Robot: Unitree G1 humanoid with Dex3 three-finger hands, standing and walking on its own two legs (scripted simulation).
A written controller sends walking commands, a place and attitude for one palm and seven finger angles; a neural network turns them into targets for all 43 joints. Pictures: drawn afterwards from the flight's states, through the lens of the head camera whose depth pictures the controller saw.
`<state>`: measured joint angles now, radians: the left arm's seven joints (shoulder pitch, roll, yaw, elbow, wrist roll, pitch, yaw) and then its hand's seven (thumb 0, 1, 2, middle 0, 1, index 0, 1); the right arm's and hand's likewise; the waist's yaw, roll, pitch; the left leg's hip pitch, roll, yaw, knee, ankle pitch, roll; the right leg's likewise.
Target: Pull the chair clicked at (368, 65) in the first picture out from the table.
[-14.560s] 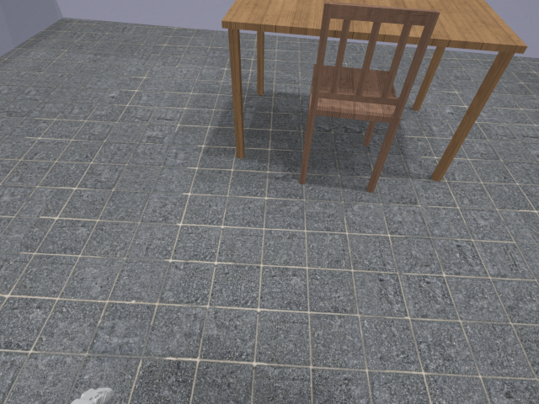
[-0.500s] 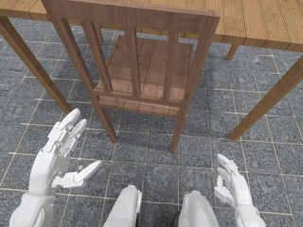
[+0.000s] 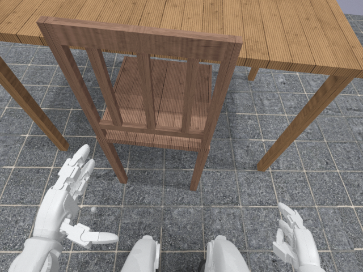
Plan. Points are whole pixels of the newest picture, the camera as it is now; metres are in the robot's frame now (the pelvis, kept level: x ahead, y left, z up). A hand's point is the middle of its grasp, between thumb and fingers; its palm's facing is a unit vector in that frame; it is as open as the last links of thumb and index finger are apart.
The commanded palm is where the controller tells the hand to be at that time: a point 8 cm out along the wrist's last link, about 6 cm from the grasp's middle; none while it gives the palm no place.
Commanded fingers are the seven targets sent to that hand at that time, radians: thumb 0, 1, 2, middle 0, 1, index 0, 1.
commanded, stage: raise the hand toward the chair's back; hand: left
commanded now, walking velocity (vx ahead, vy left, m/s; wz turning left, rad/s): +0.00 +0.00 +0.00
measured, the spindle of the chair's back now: (148, 96) +0.53 +0.12 +0.02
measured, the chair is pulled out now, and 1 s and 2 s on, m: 0.00 0.00 0.00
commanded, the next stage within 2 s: aim the fingers beside a spindle in 0.94 s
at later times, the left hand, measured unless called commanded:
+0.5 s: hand (82, 181) +0.27 +0.20 +0.07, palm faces -0.01 -1.00 -0.07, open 16.9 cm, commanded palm +0.24 +0.25 +0.07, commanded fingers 0.00 -0.50 0.30 -0.06 -0.08 -0.06 -0.08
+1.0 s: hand (85, 193) +0.25 +0.19 +0.06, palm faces -0.03 -1.00 -0.06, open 16.9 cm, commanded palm +0.23 +0.25 +0.07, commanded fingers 0.00 -0.50 0.30 -0.06 -0.08 -0.06 -0.08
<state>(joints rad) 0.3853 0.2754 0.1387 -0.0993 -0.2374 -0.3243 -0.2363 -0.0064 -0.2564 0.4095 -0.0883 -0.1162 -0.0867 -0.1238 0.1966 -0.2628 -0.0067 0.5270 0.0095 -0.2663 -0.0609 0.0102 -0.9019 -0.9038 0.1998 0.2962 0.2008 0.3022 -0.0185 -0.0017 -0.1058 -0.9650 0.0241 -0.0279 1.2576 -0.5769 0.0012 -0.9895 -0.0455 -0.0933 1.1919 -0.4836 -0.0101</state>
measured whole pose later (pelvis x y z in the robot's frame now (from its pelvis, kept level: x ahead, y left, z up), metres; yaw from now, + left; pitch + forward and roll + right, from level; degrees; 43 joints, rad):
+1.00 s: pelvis +0.01 -0.01 +0.01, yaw +0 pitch +15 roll -2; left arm 0.28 0.28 0.23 0.02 -0.30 -0.33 -0.32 -0.02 -0.50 0.30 -0.06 -0.08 -0.06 -0.09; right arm 0.19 -0.25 0.03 0.56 0.01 -0.27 -0.06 0.01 -0.90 -0.90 0.20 0.30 0.20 0.30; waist -0.01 0.02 -0.10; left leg -0.90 0.03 -0.03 1.18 -0.56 -0.02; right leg -0.93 -0.03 -0.10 1.13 -0.47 -0.02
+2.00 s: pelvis +0.01 -0.01 +0.00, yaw +0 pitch +20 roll -1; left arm -0.08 0.19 0.11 0.25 -0.16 -0.36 -0.17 -0.02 -0.50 0.30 -0.06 -0.08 -0.06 -0.09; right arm 0.17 -0.25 0.02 0.60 -0.02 -0.23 -0.02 0.01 -0.90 -0.90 0.20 0.30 0.20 0.30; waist -0.03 0.01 -0.13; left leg -1.04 0.02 -0.02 1.26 -0.58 -0.01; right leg -1.08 -0.05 -0.08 1.22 -0.50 -0.02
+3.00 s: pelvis -0.01 +0.00 -0.02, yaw +0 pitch +22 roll +0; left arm -0.34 0.15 0.08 0.56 -0.11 -0.46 -0.09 -0.02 -0.50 0.30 -0.06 -0.08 -0.06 -0.08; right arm 0.19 -0.26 0.00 0.63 -0.03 -0.16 0.00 0.01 -0.90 -0.90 0.20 0.30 0.20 0.30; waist -0.05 0.01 -0.15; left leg -1.12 0.01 0.00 1.30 -0.57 0.00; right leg -1.17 -0.05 -0.06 1.27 -0.48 -0.01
